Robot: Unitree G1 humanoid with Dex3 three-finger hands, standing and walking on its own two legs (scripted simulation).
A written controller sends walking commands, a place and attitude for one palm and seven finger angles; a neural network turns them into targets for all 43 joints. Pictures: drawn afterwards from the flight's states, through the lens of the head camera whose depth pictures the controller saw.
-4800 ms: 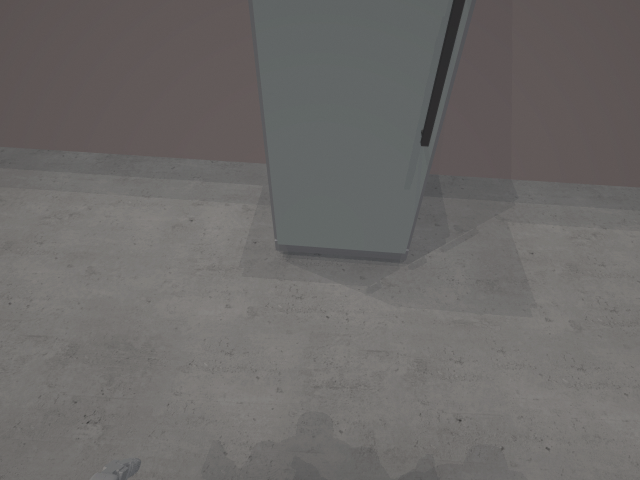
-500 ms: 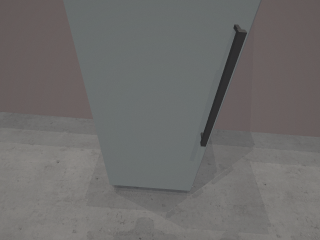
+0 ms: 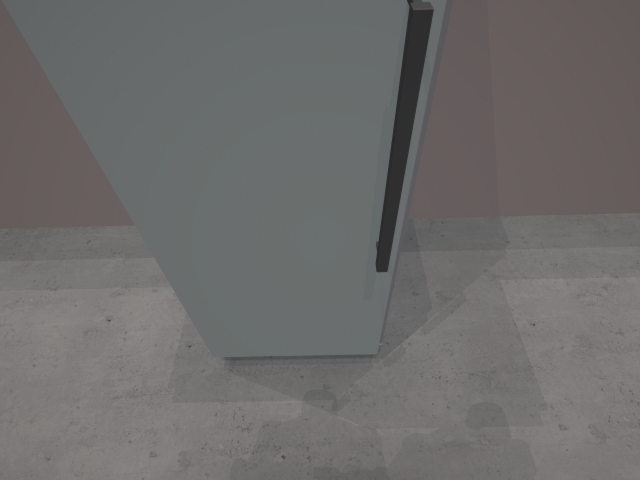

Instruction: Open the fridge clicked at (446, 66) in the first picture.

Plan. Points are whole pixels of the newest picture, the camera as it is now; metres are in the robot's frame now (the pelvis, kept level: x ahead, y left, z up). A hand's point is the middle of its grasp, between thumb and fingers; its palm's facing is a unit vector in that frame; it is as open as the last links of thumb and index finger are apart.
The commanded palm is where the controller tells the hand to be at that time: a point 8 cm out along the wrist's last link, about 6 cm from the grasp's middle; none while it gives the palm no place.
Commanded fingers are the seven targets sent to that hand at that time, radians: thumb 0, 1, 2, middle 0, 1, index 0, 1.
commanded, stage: come to a stop and stand still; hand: right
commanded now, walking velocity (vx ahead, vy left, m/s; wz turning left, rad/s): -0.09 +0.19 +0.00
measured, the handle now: (393, 167) +0.53 -0.10 +0.09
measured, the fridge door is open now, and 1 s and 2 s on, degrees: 0 0 0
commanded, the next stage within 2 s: look again from close up in 0.64 s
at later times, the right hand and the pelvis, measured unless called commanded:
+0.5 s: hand out of the picture -0.01 -0.13 -0.16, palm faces +0.06 +0.97 -0.22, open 7.3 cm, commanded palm none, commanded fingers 0.00 -0.90 -0.90 0.20 0.30 0.20 0.30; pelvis -0.03 +0.05 +0.00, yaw -1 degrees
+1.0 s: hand out of the picture -0.05 -0.20 -0.18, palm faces +0.05 +0.98 -0.20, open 7.4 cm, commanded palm none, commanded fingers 0.00 -0.90 -0.90 0.20 0.30 0.20 0.30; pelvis -0.05 -0.03 +0.00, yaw -1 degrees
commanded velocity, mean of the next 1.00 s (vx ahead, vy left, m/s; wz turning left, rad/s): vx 0.01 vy -0.02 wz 0.00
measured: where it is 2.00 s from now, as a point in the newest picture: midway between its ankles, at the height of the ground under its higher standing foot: outside the picture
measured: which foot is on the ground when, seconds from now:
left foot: down 0.00-1.00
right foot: down 0.00-0.36, up 0.38-0.58, down 0.60-1.00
